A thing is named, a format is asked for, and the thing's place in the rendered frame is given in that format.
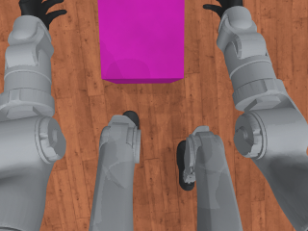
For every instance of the right robot hand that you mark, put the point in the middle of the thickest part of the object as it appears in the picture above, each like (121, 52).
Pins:
(224, 5)

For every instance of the robot right upper arm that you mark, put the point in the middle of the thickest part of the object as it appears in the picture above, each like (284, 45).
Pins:
(276, 140)

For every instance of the left robot hand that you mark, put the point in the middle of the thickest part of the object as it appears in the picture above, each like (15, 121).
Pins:
(39, 9)

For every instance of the robot right forearm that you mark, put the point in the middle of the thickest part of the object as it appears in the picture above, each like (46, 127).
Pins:
(248, 63)

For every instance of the robot left forearm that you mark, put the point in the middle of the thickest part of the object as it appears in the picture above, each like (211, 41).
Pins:
(28, 73)

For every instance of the robot left upper arm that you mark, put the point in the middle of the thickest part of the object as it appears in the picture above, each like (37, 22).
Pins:
(29, 147)

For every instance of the robot right thigh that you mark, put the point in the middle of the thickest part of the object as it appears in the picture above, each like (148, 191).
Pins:
(217, 207)

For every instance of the robot right shin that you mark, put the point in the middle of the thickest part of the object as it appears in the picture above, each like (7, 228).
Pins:
(188, 173)

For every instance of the carton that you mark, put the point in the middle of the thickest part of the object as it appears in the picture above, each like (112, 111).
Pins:
(141, 41)

